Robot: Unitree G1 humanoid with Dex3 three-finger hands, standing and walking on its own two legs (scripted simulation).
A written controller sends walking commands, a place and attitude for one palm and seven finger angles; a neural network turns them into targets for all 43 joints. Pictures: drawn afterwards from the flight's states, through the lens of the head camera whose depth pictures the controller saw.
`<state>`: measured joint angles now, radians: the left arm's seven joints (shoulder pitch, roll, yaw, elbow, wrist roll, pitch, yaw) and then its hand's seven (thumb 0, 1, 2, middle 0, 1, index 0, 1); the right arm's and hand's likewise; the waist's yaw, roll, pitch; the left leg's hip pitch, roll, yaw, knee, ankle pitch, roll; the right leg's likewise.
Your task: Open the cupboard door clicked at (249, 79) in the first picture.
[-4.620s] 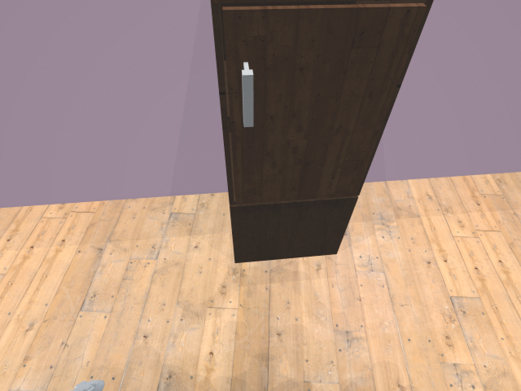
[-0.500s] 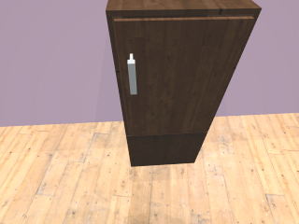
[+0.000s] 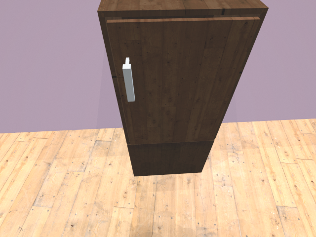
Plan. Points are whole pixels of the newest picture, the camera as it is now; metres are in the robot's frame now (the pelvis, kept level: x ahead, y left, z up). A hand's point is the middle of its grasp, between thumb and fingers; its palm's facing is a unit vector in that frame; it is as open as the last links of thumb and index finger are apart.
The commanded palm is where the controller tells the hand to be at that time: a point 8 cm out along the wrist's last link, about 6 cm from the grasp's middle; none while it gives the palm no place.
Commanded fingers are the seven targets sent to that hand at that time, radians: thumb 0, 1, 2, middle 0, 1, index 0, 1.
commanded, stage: look again from close up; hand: left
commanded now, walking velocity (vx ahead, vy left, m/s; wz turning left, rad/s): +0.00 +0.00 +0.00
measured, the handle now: (129, 79) +0.55 +0.13 +0.09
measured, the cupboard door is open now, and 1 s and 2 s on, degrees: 0 0 0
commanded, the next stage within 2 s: shuffle to correct the standing spot in 0.62 s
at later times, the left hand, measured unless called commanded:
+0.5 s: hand out of the picture +0.01 +0.16 -0.17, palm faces +0.04 -0.98 -0.19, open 7.4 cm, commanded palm none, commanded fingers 0.00 0.90 0.90 -0.20 -0.30 -0.20 -0.30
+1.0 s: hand out of the picture -0.01 +0.15 -0.18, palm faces +0.09 -0.98 -0.17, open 7.4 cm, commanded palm none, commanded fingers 0.00 0.90 0.90 -0.20 -0.30 -0.20 -0.30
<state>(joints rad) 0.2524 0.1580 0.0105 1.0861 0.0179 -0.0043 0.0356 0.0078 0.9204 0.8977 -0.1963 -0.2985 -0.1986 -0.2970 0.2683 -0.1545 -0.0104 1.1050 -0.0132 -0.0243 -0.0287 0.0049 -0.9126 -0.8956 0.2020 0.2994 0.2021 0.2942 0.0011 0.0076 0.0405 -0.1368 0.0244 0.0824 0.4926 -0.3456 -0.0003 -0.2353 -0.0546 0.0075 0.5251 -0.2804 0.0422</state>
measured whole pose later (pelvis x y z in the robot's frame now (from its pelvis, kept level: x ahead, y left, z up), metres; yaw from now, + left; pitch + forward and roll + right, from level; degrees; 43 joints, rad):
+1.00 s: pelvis +0.01 -0.02 +0.00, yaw +4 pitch +0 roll +0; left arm 0.30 0.15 0.03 1.09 0.03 0.01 0.02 0.00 0.91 0.90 -0.19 -0.30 -0.20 -0.30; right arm 0.32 -0.10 -0.02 1.13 -0.02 -0.01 -0.03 0.00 -0.91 -0.90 0.20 0.30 0.20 0.29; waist 0.00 -0.02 0.03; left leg -0.16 0.04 0.01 0.52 -0.37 -0.03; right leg -0.23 -0.04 -0.07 0.56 -0.33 0.01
